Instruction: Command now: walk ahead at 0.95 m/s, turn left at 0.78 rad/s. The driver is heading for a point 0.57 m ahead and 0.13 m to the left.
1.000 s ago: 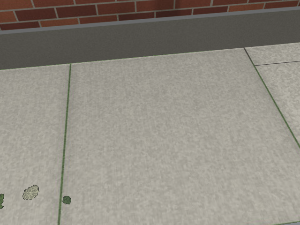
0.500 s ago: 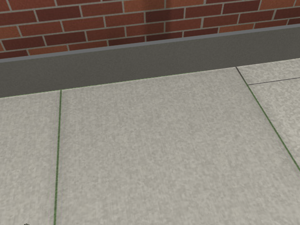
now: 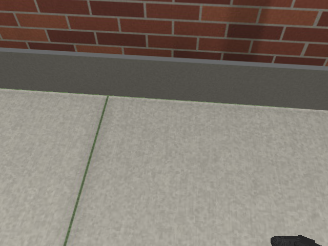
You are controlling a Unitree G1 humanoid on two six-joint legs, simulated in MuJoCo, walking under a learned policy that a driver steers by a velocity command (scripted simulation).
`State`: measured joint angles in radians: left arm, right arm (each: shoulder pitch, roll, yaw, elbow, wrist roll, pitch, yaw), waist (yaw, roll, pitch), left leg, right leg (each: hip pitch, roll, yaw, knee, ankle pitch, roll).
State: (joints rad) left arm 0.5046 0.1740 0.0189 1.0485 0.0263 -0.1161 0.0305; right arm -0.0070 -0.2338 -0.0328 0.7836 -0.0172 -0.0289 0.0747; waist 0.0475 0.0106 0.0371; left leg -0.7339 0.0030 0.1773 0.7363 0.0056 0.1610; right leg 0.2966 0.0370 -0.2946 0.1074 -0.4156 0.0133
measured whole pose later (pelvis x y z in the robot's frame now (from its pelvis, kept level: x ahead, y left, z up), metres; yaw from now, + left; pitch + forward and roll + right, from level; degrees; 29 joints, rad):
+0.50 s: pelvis +0.47 +0.03 +0.00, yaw +26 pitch +2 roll +0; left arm -0.06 0.26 -0.02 0.61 0.05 -0.10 0.00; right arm 0.46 -0.34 -0.10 0.90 0.00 -0.08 0.00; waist -0.13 -0.02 0.05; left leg 0.12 -0.17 -0.28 0.53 -0.47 0.14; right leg -0.54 -0.04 0.04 0.46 0.06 0.00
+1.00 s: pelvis +0.69 +0.13 +0.02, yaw +32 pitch +1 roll +0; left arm 0.26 0.29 -0.01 0.87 0.01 -0.09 0.04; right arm 0.01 -0.22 0.01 0.68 -0.03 -0.03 0.01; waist 0.04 -0.01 0.02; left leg -0.41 -0.06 -0.08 0.48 -0.09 0.02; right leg -0.34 -0.05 0.01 0.84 -0.55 0.08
